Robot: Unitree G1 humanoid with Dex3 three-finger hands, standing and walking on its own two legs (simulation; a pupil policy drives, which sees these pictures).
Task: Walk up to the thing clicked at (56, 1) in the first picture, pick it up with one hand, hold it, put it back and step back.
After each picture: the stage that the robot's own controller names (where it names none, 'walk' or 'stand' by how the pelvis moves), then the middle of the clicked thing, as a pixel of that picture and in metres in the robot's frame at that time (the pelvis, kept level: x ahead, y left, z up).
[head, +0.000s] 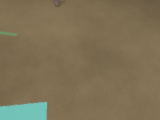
stand; out of the picture +2.14 +0.39 -0.65
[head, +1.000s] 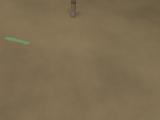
walk; (73, 9) +1.99 +0.13 -0.63
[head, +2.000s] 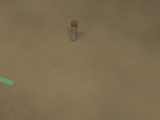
walk; (73, 31) +1.33 +0.05 -0.65
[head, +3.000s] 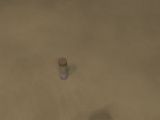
walk; (63, 69) +0.82 +0.15 -0.64
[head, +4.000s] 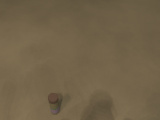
walk; (54, 104) +0.52 +0.18 -0.64
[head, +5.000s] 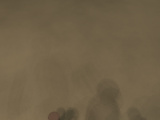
stand; out of the picture +0.38 +0.19 -0.64
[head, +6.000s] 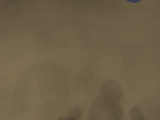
stand; out of the picture +0.34 +0.19 -0.66
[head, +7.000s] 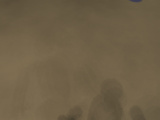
stand; out of the picture +0.35 +0.19 -0.66
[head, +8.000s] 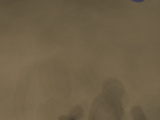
stand; out of the picture +0.34 +0.19 -0.66
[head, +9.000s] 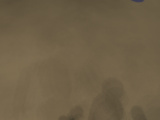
stand; out of the picture +0.34 +0.19 -0.66
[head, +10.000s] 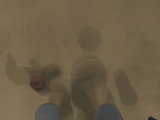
go down; (40, 87) +0.38 +0.20 -0.46
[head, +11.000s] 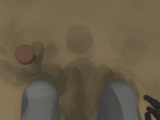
go down; (29, 62) +0.42 +0.23 -0.27
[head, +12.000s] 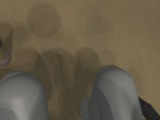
close in; out of the picture +0.40 +0.26 -0.19
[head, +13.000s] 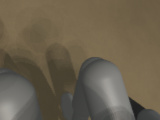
close; out of the picture +0.40 +0.28 -0.15
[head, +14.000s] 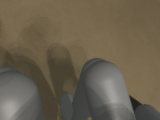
lift; out of the picture +0.39 +0.28 -0.15
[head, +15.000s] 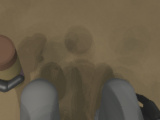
lift; (7, 68) +0.33 +0.24 -0.02
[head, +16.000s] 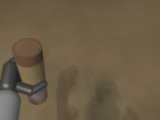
hold; (33, 76) +0.33 +0.16 +0.08
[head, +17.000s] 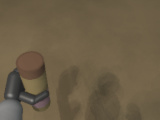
hold; (36, 86) +0.31 +0.16 +0.03
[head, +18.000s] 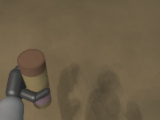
hold; (37, 83) +0.32 +0.16 +0.03
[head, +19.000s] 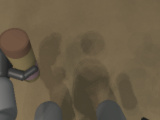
crouch; (24, 60) +0.39 +0.19 -0.03
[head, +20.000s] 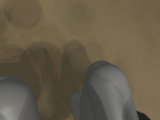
lower; out of the picture +0.41 +0.27 -0.16
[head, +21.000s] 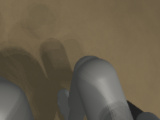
lower; out of the picture +0.43 +0.29 -0.16
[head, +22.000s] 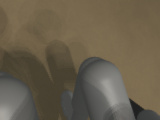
lower; out of the picture +0.41 +0.29 -0.16
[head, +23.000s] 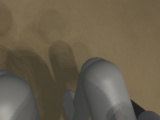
lower; out of the picture +0.39 +0.29 -0.16
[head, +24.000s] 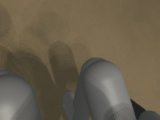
rest; out of the picture +0.40 +0.28 -0.16
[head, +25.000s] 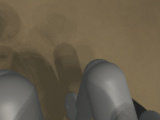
withdraw; out of the picture +0.39 +0.27 -0.16
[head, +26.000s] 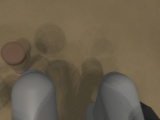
stand; (17, 60) +0.38 +0.24 -0.21
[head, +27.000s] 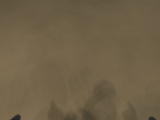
stand; out of the picture +0.33 +0.17 -0.58
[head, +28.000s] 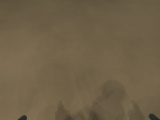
stand; out of the picture +0.33 +0.20 -0.60
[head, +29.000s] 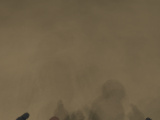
stand; out of the picture +0.35 +0.19 -0.60
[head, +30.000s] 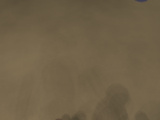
stand; out of the picture +0.36 +0.18 -0.65
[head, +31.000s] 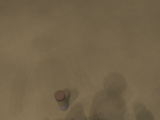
walk; (62, 101) +0.47 +0.20 -0.63
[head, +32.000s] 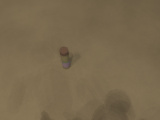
walk; (65, 58) +0.80 +0.16 -0.63
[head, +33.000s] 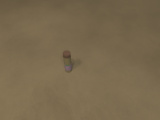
stand; (67, 62) +0.97 +0.18 -0.64
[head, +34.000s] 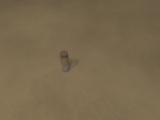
stand; (65, 61) +0.96 +0.18 -0.66
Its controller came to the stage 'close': yes
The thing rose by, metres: 0.68
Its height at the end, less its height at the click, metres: +0.00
